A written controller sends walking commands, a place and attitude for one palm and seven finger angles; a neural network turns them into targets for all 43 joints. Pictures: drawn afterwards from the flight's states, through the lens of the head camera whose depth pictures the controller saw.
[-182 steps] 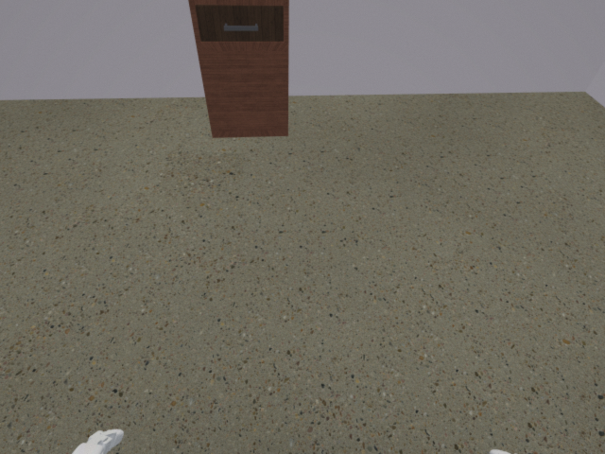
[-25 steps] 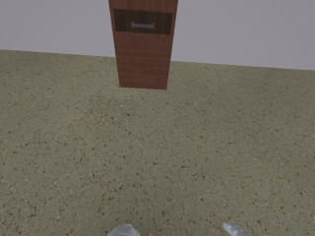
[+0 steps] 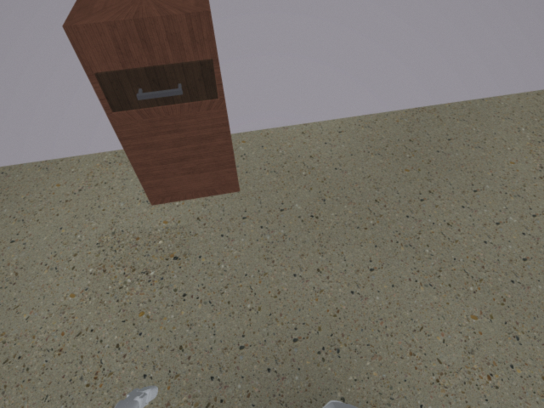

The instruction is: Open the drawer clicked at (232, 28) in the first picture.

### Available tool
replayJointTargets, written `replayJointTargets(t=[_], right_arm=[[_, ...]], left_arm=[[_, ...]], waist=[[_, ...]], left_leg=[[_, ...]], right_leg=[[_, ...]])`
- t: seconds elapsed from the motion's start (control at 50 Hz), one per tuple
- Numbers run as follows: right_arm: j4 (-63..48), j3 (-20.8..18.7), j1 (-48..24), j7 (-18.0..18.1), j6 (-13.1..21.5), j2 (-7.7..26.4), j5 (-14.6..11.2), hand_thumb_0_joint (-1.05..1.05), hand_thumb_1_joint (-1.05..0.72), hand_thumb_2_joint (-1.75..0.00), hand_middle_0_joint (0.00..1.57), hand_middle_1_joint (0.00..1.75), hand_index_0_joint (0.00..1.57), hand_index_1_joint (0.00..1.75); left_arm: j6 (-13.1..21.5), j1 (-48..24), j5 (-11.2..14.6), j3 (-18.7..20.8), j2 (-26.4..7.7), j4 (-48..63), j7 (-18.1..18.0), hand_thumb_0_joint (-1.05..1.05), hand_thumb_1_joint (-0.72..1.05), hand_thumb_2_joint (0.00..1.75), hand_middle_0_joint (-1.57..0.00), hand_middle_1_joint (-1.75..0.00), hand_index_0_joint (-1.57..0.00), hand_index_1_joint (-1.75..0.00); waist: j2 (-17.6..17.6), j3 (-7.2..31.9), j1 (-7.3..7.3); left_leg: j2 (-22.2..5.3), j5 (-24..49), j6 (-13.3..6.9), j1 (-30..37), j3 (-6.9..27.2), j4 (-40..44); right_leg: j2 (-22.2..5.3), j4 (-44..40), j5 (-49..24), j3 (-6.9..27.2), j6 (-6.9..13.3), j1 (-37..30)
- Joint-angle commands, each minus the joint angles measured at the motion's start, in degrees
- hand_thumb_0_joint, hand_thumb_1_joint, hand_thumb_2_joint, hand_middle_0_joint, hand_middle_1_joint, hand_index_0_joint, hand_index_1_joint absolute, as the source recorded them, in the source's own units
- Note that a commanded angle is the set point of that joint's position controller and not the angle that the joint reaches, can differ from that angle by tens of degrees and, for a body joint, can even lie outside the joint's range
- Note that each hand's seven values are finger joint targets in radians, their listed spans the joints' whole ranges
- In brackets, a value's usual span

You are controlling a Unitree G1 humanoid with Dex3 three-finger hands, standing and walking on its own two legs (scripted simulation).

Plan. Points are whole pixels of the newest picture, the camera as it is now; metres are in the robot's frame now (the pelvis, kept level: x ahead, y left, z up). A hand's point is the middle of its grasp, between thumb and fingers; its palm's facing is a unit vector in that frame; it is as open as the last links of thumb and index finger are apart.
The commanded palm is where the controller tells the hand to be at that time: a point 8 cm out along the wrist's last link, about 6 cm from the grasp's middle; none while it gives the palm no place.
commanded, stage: walk to a spot facing it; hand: left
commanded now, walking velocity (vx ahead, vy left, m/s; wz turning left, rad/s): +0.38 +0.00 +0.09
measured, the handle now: (160, 91) +1.11 +0.40 -0.15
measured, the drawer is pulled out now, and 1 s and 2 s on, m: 0.00 0.00 0.00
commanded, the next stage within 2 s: take the last steps up to it in 0.52 s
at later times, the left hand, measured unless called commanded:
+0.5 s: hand out of the picture +0.09 +0.16 -0.17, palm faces +0.26 -0.96 -0.13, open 7.3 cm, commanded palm none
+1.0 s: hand (164, 268) +0.41 +0.24 -0.14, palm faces +0.14 -0.97 -0.22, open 7.4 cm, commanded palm none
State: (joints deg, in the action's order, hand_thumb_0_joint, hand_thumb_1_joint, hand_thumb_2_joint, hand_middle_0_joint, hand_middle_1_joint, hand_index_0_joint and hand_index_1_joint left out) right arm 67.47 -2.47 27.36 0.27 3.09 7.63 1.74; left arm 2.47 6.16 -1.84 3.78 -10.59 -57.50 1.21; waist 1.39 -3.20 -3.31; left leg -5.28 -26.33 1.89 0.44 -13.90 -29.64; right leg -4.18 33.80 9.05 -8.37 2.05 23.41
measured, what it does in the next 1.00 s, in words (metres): walks ahead: left foot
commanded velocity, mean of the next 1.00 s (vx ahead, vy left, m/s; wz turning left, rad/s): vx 0.30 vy -0.01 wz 0.11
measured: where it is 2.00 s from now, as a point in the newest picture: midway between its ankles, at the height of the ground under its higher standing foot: (253, 291)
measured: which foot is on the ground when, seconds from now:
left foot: down 0.00-0.00, up 0.02-0.50, down 0.52-1.00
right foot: down 0.00-0.52, up 0.54-1.00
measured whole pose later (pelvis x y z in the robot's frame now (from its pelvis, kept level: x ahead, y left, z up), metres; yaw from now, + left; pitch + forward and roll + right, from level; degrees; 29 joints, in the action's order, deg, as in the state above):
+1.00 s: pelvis +0.35 +0.05 +0.02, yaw +8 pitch -1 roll +2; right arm 64.2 -2.8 21.7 0.6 2.2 7.9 1.9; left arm 0.3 10.0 -1.6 3.3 -9.3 -59.1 0.2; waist 0.5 -1.0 -2.5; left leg 0.0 -15.5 -1.9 -6.0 -10.2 -22.2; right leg -6.2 37.0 16.4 -5.2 -2.0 21.4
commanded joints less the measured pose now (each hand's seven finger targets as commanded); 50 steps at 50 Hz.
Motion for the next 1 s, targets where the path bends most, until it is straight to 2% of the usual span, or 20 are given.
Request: replayJointTargets(t=[0.0,0.06,0.12,0.16,0.26,0.38,0.42,0.44,0.46,0.48,0.5,0.52,0.54,0.6,0.64,0.68,0.78,0.9,0.94,0.98], right_arm=[[-6.88,-0.79,-4.23,0.11,1.36,6.82,-1.32,0.00,-0.90,-0.90,0.20,0.30,0.20,0.30],[-6.43,-1.15,-8.41,-0.08,0.49,3.96,-0.83,0.00,-0.90,-0.90,0.20,0.30,0.20,0.30],[-4.72,-0.92,-3.86,-0.43,-1.43,1.77,-0.30,0.00,-0.90,-0.90,0.20,0.30,0.20,0.30],[-5.41,-1.31,-4.40,-0.70,-2.01,1.42,-0.20,0.00,-0.90,-0.90,0.20,0.30,0.20,0.30],[-9.66,-1.13,-14.31,-2.01,-1.88,2.33,-0.41,0.00,-0.90,-0.90,0.20,0.30,0.20,0.30],[-13.18,-0.52,-22.85,-2.84,-1.23,3.20,-0.43,0.00,-0.90,-0.90,0.20,0.30,0.20,0.30],[-13.04,-0.74,-21.00,-2.47,-0.81,4.20,-0.36,0.00,-0.90,-0.90,0.20,0.30,0.20,0.30],[-11.88,-1.02,-16.75,-2.06,-0.57,5.21,-0.22,0.00,-0.90,-0.90,0.20,0.30,0.20,0.30],[-9.56,-1.56,-9.06,-1.68,-0.34,6.78,0.08,0.00,-0.90,-0.90,0.20,0.30,0.20,0.30],[-7.80,-2.76,-1.06,-1.01,0.02,12.27,0.61,0.00,-0.90,-0.90,0.20,0.30,0.20,0.30],[-6.73,-3.94,3.70,-0.20,0.16,18.14,0.18,0.00,-0.90,-0.90,0.20,0.30,0.20,0.30],[-6.42,-3.62,2.99,0.36,-0.31,17.81,-0.83,0.00,-0.90,-0.90,0.20,0.30,0.20,0.30],[-7.35,-3.38,-1.32,0.66,-0.26,15.82,-0.85,0.00,-0.90,-0.90,0.20,0.30,0.20,0.30],[-9.20,-0.99,-10.93,0.95,0.96,8.51,-0.78,0.00,-0.90,-0.90,0.20,0.30,0.20,0.30],[-8.60,-0.49,-11.48,1.12,1.47,7.41,-1.01,0.00,-0.90,-0.90,0.20,0.30,0.20,0.30],[-8.78,-1.02,-11.06,1.09,1.36,6.41,-0.89,0.00,-0.90,-0.90,0.20,0.30,0.20,0.30],[-7.81,-1.46,-8.65,1.00,0.70,8.15,-0.60,0.00,-0.90,-0.90,0.20,0.30,0.20,0.30],[-5.84,-1.97,-4.08,0.94,0.17,8.90,-0.05,0.00,-0.90,-0.90,0.20,0.30,0.20,0.30],[-5.33,-2.02,-3.51,0.85,0.03,9.06,-0.01,0.00,-0.90,-0.90,0.20,0.30,0.20,0.30],[-5.01,-1.69,-4.27,0.91,-0.08,8.29,-0.17,0.00,-0.90,-0.90,0.20,0.30,0.20,0.30]], left_arm=[[1.21,25.12,1.12,3.70,-15.76,-4.86,-1.54,0.00,0.90,0.90,-0.20,-0.30,-0.20,-0.30],[1.67,13.11,0.99,1.18,-7.58,-2.28,-1.82,0.00,0.90,0.90,-0.20,-0.30,-0.20,-0.30],[2.56,12.50,0.66,-0.23,-3.94,-3.05,-1.83,0.00,0.90,0.90,-0.20,-0.30,-0.20,-0.30],[3.09,13.16,0.39,0.06,-2.53,-3.13,-2.12,0.00,0.90,0.90,-0.20,-0.30,-0.20,-0.30],[3.50,16.09,0.54,-0.53,-4.21,-4.44,-2.09,0.00,0.90,0.90,-0.20,-0.30,-0.20,-0.30],[2.99,20.60,0.30,-0.61,-5.95,-6.48,-2.48,0.00,0.90,0.90,-0.20,-0.30,-0.20,-0.30],[2.76,20.61,0.21,-0.33,-6.90,-6.76,-2.62,0.00,0.90,0.90,-0.20,-0.30,-0.20,-0.30],[2.62,20.27,0.21,-0.27,-7.23,-6.81,-2.60,0.00,0.90,0.90,-0.20,-0.30,-0.20,-0.30],[2.44,19.68,0.51,-0.31,-7.56,-6.67,-2.59,0.00,0.90,0.90,-0.20,-0.30,-0.20,-0.30],[2.23,21.05,1.00,-0.39,-5.70,-5.76,-2.23,0.00,0.90,0.90,-0.20,-0.30,-0.20,-0.30],[2.25,21.55,1.77,-1.25,-2.56,-3.90,-1.54,0.00,0.90,0.90,-0.20,-0.30,-0.20,-0.30],[2.03,17.51,1.40,-1.03,-4.49,-2.54,-1.90,0.00,0.90,0.90,-0.20,-0.30,-0.20,-0.30],[1.60,14.27,1.48,-0.91,-3.96,-2.16,-1.89,0.00,0.90,0.90,-0.20,-0.30,-0.20,-0.30],[0.11,15.94,0.51,-0.80,-0.66,-4.70,-1.41,0.00,0.90,0.90,-0.20,-0.30,-0.20,-0.30],[-0.89,19.10,0.47,-0.89,0.63,-5.81,-1.58,0.00,0.90,0.90,-0.20,-0.30,-0.20,-0.30],[-1.85,19.53,0.23,-0.57,1.10,-5.38,-1.80,0.00,0.90,0.90,-0.20,-0.30,-0.20,-0.30],[-2.45,11.01,0.10,-0.33,0.00,-1.76,-1.14,0.00,0.90,0.90,-0.20,-0.30,-0.20,-0.30],[-1.72,2.65,0.16,-0.29,-0.72,1.36,-0.82,0.00,0.90,0.90,-0.20,-0.30,-0.20,-0.30],[-1.09,2.84,0.20,-0.26,-1.04,1.62,-0.81,0.00,0.90,0.90,-0.20,-0.30,-0.20,-0.30],[-0.40,8.08,0.21,-0.02,-1.25,-0.44,-0.92,0.00,0.90,0.90,-0.20,-0.30,-0.20,-0.30]], waist=[[-13.89,13.51,11.63],[-4.09,1.42,5.93],[-6.92,-0.24,2.41],[-7.13,-1.13,1.63],[-6.56,-3.79,3.11],[-6.22,-5.42,5.46],[-5.38,-3.75,4.16],[-4.14,-1.57,2.26],[-2.36,2.52,-1.22],[6.70,9.52,-3.94],[18.47,14.21,-4.14],[11.65,13.47,-3.94],[6.24,9.23,-2.59],[2.92,0.03,2.60],[3.49,2.03,4.69],[3.80,2.36,4.97],[3.87,-2.58,3.48],[3.72,-3.82,1.06],[2.39,-2.46,1.43],[0.42,0.38,4.07]], left_leg=[[0.89,-4.89,-2.98,-36.46,11.07,-45.09],[-4.55,7.84,-2.53,-35.60,13.69,-44.42],[-4.06,12.59,-1.20,-32.44,12.15,-39.24],[-4.64,14.95,-0.53,-33.63,11.74,-36.34],[-4.79,19.26,-0.08,-37.21,10.01,-23.14],[-2.17,17.09,-2.56,-33.90,7.08,-10.49],[-0.33,13.45,-3.99,-28.59,5.71,-7.37],[1.51,12.95,-4.73,-21.90,4.42,-5.61],[3.39,16.45,-5.49,-10.93,4.01,-1.43],[-4.71,21.66,-8.48,3.78,15.67,2.04],[-19.27,31.77,-15.12,14.44,36.68,7.87],[-20.89,31.93,-16.83,12.58,37.19,10.63],[-19.75,27.45,-15.43,4.93,33.23,12.44],[-13.57,27.20,-10.26,-12.24,20.36,16.18],[-10.84,32.17,-9.35,-14.68,15.39,16.48],[-10.41,25.99,-10.15,-15.48,14.50,18.20],[-11.42,11.37,-11.90,-14.35,17.57,22.09],[-12.12,8.83,-12.13,-9.64,19.67,20.50],[-11.99,11.69,-11.55,-9.10,19.17,17.23],[-8.86,13.35,-8.68,-11.04,15.76,10.06]], right_leg=[[-23.35,-17.71,2.17,35.09,11.13,-37.36],[-18.15,-20.41,0.68,19.90,6.38,-17.57],[-13.48,-22.39,-5.09,8.35,3.79,-11.73],[-13.09,-23.75,-5.57,6.06,4.46,-10.81],[-12.91,-24.76,-7.18,2.74,4.94,-15.22],[-14.51,-22.13,-14.11,1.19,4.21,-22.26],[-15.17,-16.29,-24.44,-0.04,4.12,-24.27],[-14.67,-9.76,-30.51,-1.78,3.40,-23.12],[-12.05,0.89,-31.90,-4.93,1.54,-19.81],[-6.61,15.84,-17.25,-6.59,-1.39,-9.10],[1.51,33.87,21.72,-4.59,-3.76,6.32],[0.14,40.48,24.37,2.86,-2.32,9.48],[-2.15,42.93,21.15,4.08,-2.30,10.30],[-5.30,37.20,11.32,6.67,-3.23,5.41],[-4.60,32.68,9.20,6.03,-3.92,1.06],[-4.62,29.58,7.44,5.64,-4.36,1.07],[-5.15,18.26,4.61,5.44,-4.77,5.39],[-3.07,6.17,7.39,3.83,-4.15,3.78],[-1.70,1.03,8.54,2.77,-3.85,-0.28],[0.39,-7.48,3.48,0.98,-3.38,-10.77]])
